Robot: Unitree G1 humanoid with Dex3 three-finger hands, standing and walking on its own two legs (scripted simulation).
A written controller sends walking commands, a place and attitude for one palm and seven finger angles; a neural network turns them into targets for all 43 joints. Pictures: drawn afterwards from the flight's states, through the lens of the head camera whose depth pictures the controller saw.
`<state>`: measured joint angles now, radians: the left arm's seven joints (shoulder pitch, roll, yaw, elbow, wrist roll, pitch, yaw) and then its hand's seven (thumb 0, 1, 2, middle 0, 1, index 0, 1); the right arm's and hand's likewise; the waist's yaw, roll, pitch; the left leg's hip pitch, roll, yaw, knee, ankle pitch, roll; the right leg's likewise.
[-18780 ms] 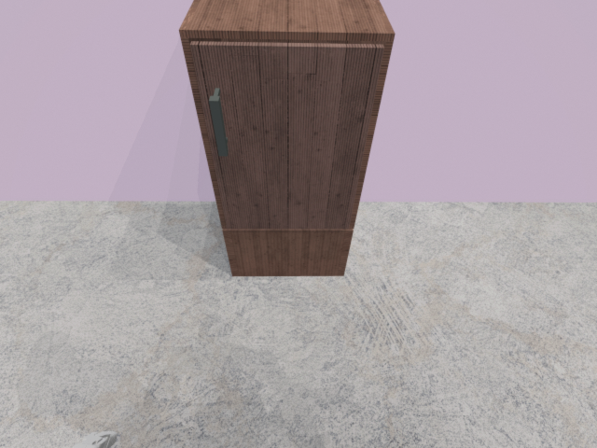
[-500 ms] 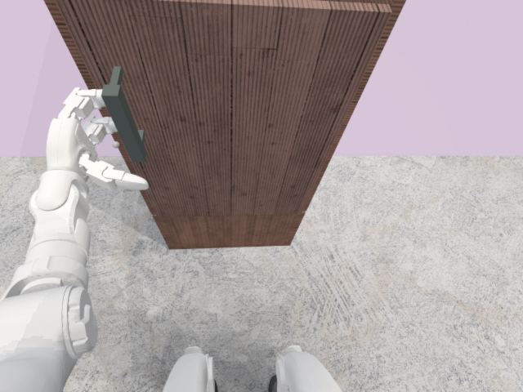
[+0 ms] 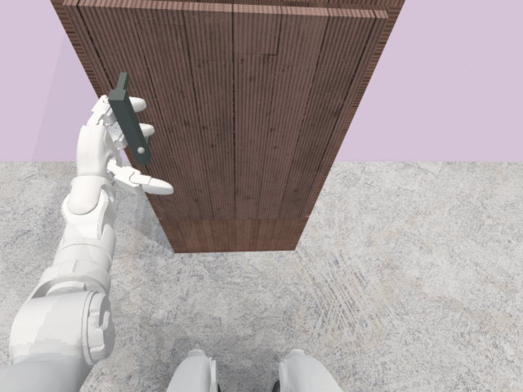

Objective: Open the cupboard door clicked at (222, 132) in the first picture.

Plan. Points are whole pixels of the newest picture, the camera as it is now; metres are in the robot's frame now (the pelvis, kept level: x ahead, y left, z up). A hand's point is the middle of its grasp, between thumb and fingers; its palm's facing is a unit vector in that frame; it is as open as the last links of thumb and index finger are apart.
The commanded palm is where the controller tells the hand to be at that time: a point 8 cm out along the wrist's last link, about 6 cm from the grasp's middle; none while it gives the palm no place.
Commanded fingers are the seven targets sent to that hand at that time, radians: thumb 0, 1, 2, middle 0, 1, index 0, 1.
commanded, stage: slide the fingers in behind the handle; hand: left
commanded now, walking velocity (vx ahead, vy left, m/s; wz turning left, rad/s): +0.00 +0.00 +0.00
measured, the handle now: (134, 122) +0.53 +0.18 +0.06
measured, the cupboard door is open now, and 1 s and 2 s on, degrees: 0 0 29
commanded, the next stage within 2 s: close the thumb around the handle in 0.36 s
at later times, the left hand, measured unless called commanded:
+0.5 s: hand (146, 145) +0.48 +0.16 +0.06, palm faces +0.00 -1.00 -0.01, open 14.0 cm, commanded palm +0.45 +0.21 +0.06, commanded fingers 0.00 -0.33 0.37 -0.31 -1.22 -0.31 -1.22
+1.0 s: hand (145, 148) +0.48 +0.16 +0.06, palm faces +0.00 -1.00 -0.02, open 6.8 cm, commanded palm +0.45 +0.21 +0.06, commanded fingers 0.00 0.90 0.90 -0.40 -1.35 -0.40 -1.35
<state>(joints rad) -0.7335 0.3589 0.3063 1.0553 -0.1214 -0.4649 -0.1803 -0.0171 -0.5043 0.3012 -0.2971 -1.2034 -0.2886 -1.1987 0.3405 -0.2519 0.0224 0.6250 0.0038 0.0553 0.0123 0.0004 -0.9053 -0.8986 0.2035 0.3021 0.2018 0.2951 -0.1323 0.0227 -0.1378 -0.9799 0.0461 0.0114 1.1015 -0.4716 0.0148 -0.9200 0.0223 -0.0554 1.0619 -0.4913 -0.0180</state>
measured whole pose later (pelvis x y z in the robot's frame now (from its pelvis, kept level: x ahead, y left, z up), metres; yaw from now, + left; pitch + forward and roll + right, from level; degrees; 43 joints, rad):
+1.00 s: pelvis +0.00 +0.00 +0.00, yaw +0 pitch +21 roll -2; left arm -0.76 0.37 0.30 1.08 -0.11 -0.46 -0.17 0.00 0.53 0.74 -0.37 -1.31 -0.37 -1.31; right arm 0.34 -0.26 0.02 0.63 0.00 0.06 0.01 0.00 -0.91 -0.90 0.20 0.30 0.20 0.30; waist -0.14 0.02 -0.13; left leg -1.00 0.05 0.01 1.11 -0.48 0.01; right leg -0.94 0.02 -0.06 1.07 -0.50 -0.02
